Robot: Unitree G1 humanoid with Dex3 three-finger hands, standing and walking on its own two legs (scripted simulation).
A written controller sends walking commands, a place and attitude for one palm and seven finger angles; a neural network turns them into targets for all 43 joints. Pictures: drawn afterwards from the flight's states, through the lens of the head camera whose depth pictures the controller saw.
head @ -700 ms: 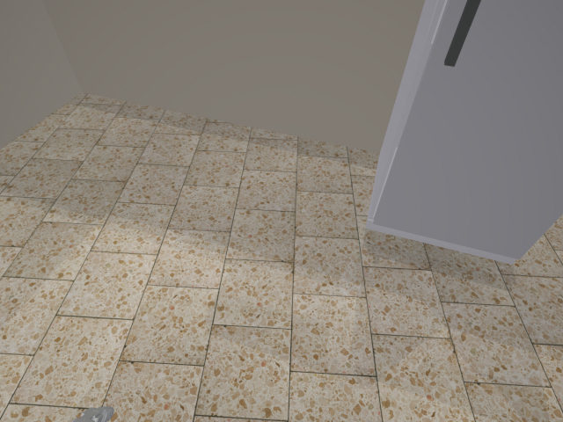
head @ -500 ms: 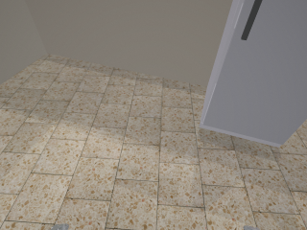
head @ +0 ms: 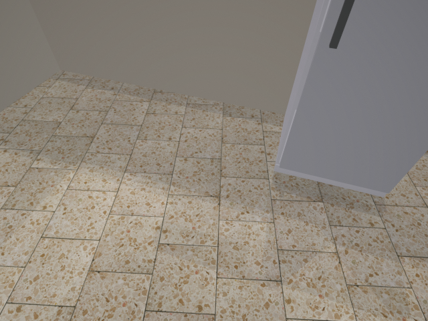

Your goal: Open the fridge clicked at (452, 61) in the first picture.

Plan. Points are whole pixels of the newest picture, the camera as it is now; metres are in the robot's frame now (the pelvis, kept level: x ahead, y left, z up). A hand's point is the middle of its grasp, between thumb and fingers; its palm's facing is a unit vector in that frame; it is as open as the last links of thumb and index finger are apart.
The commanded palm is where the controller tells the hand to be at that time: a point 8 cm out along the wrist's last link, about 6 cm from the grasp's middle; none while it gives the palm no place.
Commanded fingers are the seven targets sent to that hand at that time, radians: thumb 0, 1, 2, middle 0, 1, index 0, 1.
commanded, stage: stand and wait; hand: left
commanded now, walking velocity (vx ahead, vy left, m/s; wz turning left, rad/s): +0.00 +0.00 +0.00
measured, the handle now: (347, 3) +1.03 -0.38 +0.21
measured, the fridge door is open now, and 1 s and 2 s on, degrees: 0 0 0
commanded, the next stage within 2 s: look at it before walking up in 0.30 s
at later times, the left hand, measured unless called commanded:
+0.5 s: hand out of the picture +0.08 +0.24 -0.16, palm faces -0.04 -0.94 -0.33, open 7.4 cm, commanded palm none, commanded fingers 0.00 0.90 0.90 -0.20 -0.30 -0.20 -0.30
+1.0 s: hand out of the picture +0.09 +0.25 -0.15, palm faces -0.03 -0.94 -0.33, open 7.4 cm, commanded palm none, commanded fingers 0.00 0.90 0.90 -0.20 -0.30 -0.20 -0.30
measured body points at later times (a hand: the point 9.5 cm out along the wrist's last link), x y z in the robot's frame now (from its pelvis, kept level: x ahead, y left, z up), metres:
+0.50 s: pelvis +0.00 +0.00 +0.00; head +0.01 +0.00 +0.45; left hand +0.08 +0.29 -0.13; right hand +0.08 -0.30 -0.13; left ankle +0.01 +0.12 -0.74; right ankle +0.01 -0.12 -0.74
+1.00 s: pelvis +0.01 +0.00 +0.00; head +0.02 +0.00 +0.45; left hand +0.09 +0.30 -0.13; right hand +0.10 -0.30 -0.13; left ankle +0.01 +0.12 -0.74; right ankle +0.01 -0.12 -0.74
